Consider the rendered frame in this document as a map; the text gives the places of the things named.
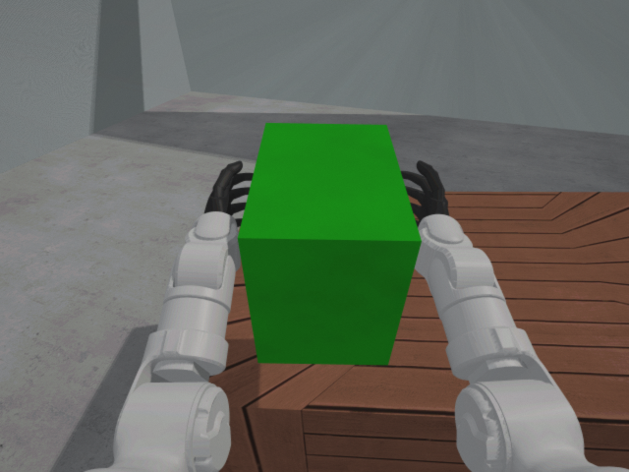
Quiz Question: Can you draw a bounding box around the right robot forearm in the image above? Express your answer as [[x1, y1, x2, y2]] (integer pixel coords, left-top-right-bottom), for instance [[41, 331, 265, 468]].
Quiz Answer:
[[415, 214, 584, 447]]

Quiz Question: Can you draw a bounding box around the carton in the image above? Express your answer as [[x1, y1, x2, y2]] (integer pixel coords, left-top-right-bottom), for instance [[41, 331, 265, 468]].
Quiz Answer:
[[238, 123, 422, 365]]

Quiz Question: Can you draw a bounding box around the left robot forearm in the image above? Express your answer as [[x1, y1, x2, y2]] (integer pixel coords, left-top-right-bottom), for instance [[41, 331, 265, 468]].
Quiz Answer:
[[113, 211, 241, 460]]

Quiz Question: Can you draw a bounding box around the robot left hand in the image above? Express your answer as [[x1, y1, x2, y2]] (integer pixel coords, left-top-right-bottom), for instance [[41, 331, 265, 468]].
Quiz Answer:
[[204, 161, 254, 227]]

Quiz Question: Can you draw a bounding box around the robot right upper arm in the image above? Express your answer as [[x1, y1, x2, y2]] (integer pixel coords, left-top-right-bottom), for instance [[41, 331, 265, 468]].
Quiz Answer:
[[455, 379, 629, 472]]

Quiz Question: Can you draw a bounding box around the pedestal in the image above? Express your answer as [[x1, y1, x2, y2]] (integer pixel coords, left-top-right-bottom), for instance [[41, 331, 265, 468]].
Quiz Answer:
[[208, 192, 629, 472]]

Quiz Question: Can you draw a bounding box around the robot left upper arm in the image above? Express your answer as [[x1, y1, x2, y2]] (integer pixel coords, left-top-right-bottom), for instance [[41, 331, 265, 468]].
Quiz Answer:
[[85, 382, 231, 472]]

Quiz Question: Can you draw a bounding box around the robot right hand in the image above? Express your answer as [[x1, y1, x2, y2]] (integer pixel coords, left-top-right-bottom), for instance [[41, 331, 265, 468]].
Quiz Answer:
[[401, 160, 449, 227]]

